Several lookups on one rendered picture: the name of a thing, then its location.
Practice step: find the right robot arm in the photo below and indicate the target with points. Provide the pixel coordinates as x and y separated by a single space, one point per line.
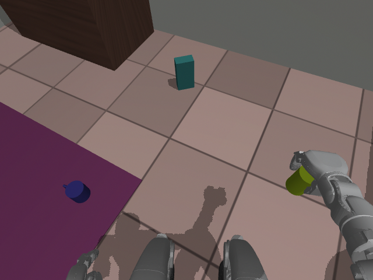
354 216

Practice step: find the right robot hand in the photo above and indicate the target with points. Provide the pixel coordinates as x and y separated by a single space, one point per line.
318 163

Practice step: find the left robot hand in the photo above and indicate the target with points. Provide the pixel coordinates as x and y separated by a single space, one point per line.
79 271

